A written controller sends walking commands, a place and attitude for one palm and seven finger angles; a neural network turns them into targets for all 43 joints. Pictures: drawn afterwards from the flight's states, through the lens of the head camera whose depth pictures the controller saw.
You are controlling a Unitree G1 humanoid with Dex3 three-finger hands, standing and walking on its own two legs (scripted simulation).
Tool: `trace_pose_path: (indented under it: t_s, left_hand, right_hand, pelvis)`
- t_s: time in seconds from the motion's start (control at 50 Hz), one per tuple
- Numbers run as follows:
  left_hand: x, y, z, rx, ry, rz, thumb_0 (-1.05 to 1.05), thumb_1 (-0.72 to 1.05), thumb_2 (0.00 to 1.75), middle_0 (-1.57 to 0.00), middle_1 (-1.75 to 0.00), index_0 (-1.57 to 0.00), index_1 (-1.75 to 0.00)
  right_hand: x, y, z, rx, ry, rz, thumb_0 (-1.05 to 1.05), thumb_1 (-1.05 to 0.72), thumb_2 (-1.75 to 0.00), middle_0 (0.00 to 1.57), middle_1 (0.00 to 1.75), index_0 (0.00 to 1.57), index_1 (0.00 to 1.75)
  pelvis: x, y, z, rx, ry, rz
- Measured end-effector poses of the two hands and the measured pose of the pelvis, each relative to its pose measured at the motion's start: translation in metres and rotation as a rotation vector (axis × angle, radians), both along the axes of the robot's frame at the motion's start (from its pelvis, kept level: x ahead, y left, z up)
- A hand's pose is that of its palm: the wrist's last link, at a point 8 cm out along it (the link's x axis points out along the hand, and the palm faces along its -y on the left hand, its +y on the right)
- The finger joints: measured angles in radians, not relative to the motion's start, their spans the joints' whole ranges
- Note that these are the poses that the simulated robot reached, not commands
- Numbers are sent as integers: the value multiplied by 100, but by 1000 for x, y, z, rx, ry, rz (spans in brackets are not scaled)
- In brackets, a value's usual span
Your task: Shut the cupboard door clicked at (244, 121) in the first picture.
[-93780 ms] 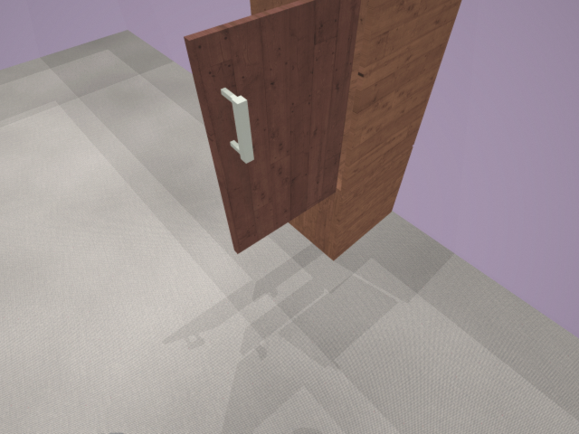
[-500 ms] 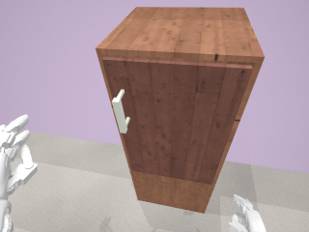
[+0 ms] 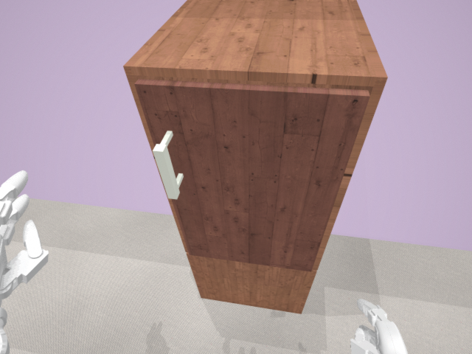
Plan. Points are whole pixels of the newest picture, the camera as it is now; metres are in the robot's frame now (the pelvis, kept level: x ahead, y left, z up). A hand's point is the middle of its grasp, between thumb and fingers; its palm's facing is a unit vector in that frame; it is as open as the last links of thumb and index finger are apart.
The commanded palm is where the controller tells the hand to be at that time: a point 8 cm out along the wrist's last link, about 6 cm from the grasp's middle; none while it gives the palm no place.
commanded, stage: step back with the hand held close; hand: left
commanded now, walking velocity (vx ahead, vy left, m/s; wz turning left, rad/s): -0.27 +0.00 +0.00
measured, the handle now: (171, 166) +0.44 +0.18 +0.08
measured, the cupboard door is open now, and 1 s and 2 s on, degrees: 0 0 0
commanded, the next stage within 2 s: stop stepping back and stand still in 1.38 s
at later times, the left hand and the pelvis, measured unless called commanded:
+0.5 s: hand out of the picture +0.15 +0.31 +0.15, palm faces +0.39 -0.80 -0.45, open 7.4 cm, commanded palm +0.08 +0.34 +0.17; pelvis -0.06 +0.04 -0.01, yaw -1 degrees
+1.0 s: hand out of the picture +0.05 +0.31 +0.16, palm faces +0.47 -0.78 -0.42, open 7.4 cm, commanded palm -0.01 +0.35 +0.17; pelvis -0.14 +0.04 -0.02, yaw +3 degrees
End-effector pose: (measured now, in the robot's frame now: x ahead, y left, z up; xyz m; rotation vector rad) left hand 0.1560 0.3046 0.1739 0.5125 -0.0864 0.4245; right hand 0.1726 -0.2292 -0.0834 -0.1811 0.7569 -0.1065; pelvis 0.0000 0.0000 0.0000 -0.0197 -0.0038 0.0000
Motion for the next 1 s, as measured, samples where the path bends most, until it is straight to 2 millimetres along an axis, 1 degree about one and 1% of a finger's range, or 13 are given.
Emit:
trace_pose_path:
  t_s: [0.08,0.16,0.22,0.3,0.38,0.48,0.64,0.72,0.82,0.94,1.0]
  left_hand:
    - [1,-4,-8,-7,27,-37,1,89,90,-21,-30,-20,-30]
    - [0,-5,-5,9,23,-90,1,89,90,-21,-30,-21,-30]
    - [-3,2,1,38,-4,-109,1,89,90,-21,-30,-21,-30]
    - [-13,17,4,58,-34,-98,1,89,90,-22,-30,-21,-30]
    - [-27,30,-2,41,-46,-81,1,89,90,-21,-30,-21,-30]
    - [-47,38,-10,29,-64,-79,1,89,90,-21,-30,-21,-30]
    - [-80,50,4,94,-157,-60,1,89,90,-21,-30,-21,-30]
    - [-95,50,4,94,-163,-58,1,89,90,-21,-30,-21,-30]
    - [-113,45,2,88,-163,-65,1,89,90,-21,-30,-21,-30]
    - [-136,43,3,90,-191,-57,1,89,90,-21,-30,-21,-30]
    - [-146,44,2,82,-230,-63,1,89,90,-21,-30,-21,-30]
  right_hand:
    - [-8,-7,1,-28,19,-42,1,-91,-89,20,30,20,30]
    - [-18,-9,4,-50,22,-82,1,-91,-89,20,30,20,30]
    - [-27,-6,7,-58,19,-103,1,-91,-89,20,30,20,30]
    - [-42,0,11,-65,15,-115,1,-91,-89,20,30,20,30]
    - [-58,9,13,-77,14,-110,1,-91,-89,20,30,20,30]
    - [-79,22,11,-99,13,-88,1,-91,-89,20,30,20,30]
    - [-103,40,0,-93,24,-32,1,-90,-89,21,30,20,30]
    - [-114,46,-3,-76,25,-14,1,-90,-89,21,30,20,30]
    - [-126,46,-4,-71,18,-1,1,-90,-89,21,30,21,30]
    - [-141,39,0,-90,18,9,1,-90,-89,21,30,21,30]
    - [-151,35,2,-117,24,5,1,-90,-89,21,30,20,30]
  pelvis:
    - [-4,6,-1,0,18,-12]
    - [-11,13,-3,1,23,-21]
    - [-17,17,-4,-1,24,-24]
    - [-28,24,-5,-8,25,-28]
    - [-40,32,-6,-17,25,-28]
    - [-58,42,-10,-25,19,-18]
    - [-84,47,-15,-35,26,11]
    - [-97,47,-15,-39,23,15]
    - [-111,45,-17,-41,13,26]
    - [-129,40,-17,-32,14,44]
    - [-136,42,-19,-36,9,51]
